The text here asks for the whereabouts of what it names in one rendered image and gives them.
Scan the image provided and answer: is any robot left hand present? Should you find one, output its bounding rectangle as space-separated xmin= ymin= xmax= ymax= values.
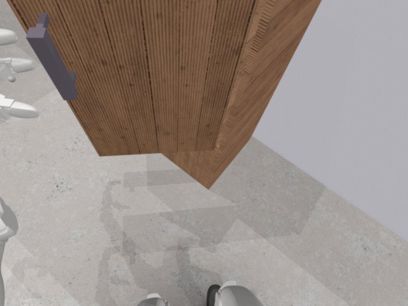
xmin=0 ymin=29 xmax=40 ymax=120

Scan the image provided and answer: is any robot right thigh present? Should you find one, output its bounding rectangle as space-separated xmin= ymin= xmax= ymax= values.
xmin=215 ymin=286 xmax=264 ymax=306

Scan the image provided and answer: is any robot left shin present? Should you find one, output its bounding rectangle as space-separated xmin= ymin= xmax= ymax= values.
xmin=147 ymin=293 xmax=161 ymax=299

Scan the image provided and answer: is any handle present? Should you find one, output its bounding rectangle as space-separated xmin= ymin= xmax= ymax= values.
xmin=26 ymin=13 xmax=78 ymax=100

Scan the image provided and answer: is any cupboard door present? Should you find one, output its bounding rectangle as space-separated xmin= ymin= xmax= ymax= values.
xmin=7 ymin=0 xmax=259 ymax=156

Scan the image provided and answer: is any left robot upper arm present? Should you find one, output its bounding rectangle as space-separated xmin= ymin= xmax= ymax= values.
xmin=0 ymin=197 xmax=18 ymax=306

